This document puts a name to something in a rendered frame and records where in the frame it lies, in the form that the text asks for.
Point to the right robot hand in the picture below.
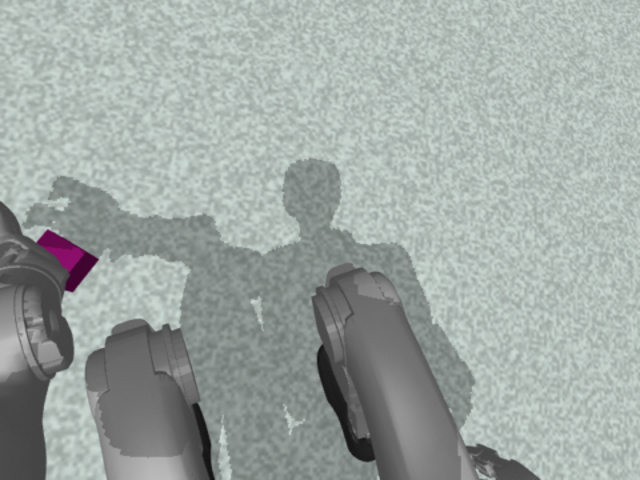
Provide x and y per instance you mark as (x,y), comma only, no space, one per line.
(488,462)

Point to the right robot foot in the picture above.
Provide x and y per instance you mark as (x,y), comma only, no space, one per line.
(360,448)

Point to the left robot arm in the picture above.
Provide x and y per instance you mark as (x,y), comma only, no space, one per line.
(35,343)

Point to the cube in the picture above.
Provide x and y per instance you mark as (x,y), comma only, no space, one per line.
(76,260)

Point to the left robot hand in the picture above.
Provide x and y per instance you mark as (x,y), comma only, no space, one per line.
(8,222)

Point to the left robot foot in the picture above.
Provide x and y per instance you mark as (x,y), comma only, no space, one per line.
(205,439)

